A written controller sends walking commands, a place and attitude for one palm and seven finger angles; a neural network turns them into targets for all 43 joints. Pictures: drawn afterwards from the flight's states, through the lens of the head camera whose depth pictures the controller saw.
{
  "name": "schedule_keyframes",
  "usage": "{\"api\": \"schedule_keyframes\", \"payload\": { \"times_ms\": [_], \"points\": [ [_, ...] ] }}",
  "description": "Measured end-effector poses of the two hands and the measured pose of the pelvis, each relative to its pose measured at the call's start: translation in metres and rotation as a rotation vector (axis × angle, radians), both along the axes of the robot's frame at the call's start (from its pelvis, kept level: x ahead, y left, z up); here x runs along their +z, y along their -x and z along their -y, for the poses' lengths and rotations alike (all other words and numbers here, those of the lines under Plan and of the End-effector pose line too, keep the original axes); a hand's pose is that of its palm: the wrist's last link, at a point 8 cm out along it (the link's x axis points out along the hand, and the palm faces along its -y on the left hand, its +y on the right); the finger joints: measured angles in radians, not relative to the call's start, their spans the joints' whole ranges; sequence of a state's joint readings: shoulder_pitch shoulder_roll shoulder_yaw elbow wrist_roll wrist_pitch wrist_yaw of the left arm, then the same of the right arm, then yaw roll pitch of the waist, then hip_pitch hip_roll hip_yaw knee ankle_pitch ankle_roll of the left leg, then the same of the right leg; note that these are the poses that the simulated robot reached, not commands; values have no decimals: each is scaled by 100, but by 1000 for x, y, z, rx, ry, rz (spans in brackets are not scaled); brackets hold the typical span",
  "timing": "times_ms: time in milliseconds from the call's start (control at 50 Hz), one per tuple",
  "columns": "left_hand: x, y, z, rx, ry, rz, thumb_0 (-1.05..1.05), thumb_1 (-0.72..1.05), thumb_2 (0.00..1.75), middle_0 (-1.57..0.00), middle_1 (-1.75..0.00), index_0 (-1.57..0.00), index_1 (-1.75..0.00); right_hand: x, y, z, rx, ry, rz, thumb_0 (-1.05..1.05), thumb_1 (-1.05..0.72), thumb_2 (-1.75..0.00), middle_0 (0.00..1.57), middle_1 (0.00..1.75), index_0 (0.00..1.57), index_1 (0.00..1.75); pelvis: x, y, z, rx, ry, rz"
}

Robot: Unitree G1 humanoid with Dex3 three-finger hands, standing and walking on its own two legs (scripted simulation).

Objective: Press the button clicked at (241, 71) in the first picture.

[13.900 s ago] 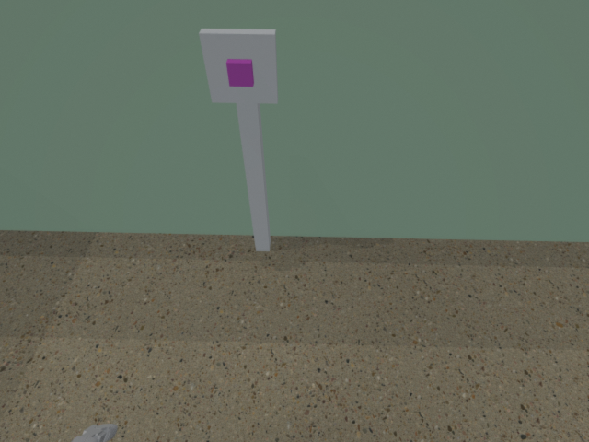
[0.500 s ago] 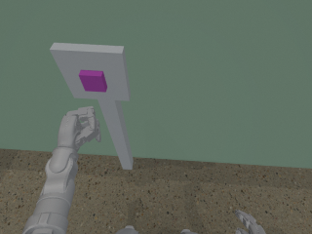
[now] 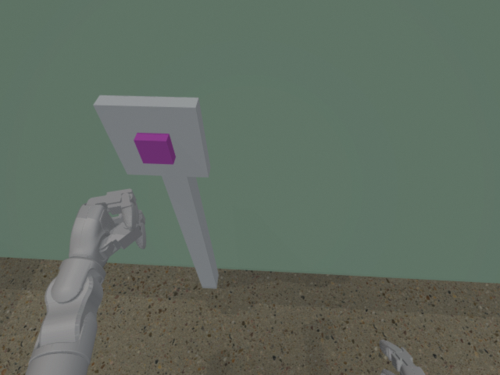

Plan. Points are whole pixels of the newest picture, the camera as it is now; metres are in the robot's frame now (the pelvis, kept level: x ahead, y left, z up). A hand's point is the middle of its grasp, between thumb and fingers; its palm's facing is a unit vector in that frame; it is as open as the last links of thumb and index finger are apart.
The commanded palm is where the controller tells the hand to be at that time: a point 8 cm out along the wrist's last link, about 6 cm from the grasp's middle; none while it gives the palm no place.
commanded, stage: draw the hand back to the body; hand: left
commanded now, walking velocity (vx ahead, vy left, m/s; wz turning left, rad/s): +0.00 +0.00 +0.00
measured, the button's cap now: (156, 147) +0.50 +0.20 +0.08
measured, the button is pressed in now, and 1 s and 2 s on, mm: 0 0 0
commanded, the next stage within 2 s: step back with the hand held close in 1.14 s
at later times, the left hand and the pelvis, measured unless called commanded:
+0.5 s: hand (72, 258) +0.24 +0.22 +0.14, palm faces +0.29 -0.91 -0.30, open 3.1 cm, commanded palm +0.19 +0.27 +0.16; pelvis +0.02 +0.01 +0.03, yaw +1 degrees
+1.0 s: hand out of the picture +0.18 +0.25 +0.20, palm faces +0.42 -0.81 -0.40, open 3.1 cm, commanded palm +0.14 +0.29 +0.21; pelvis +0.02 +0.01 +0.04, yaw +1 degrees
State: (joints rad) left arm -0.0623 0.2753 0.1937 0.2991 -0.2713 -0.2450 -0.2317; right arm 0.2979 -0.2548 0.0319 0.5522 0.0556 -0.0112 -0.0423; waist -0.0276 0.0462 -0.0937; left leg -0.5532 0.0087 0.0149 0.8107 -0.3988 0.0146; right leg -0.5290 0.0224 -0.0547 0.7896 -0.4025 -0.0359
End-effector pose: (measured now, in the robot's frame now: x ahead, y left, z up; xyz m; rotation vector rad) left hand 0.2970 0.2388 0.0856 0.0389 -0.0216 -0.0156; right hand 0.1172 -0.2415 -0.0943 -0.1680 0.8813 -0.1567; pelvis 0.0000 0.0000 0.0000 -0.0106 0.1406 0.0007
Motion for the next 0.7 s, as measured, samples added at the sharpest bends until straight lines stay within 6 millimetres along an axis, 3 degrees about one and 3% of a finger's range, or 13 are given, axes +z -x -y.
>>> {"api": "schedule_keyframes", "payload": {
  "times_ms": [180, 380, 560, 700],
  "points": [
    [25, 34, -8, -9, 0, 24, 2, 90, 90, -130, -150, -131, -150, 26, -39, -4, 47, 17, 159, 1, -91, -90, 20, 30, 20, 29, 8, -1, -1, 11, 1, 50],
    [57, 78, -18, 239, -226, -13, 2, 90, 90, -130, -150, -131, -150, 53, -79, -27, 106, 24, 223, 1, -91, -90, 20, 30, 20, 29, 28, -10, -4, 11, -5, 139],
    [84, 102, -32, 343, -288, 18, 2, 89, 90, -130, -150, -131, -150, 56, -91, -47, 168, -4, 212, 1, -91, -90, 20, 30, 20, 30, 36, -18, -8, 15, -9, 188],
    [104, 119, -38, 373, -337, 62, 1, 89, 90, -130, -150, -131, -150, 55, -90, -50, 173, -17, 202, 1, -91, -90, 20, 30, 20, 30, 38, -22, -10, 12, -8, 203]
  ]
}}
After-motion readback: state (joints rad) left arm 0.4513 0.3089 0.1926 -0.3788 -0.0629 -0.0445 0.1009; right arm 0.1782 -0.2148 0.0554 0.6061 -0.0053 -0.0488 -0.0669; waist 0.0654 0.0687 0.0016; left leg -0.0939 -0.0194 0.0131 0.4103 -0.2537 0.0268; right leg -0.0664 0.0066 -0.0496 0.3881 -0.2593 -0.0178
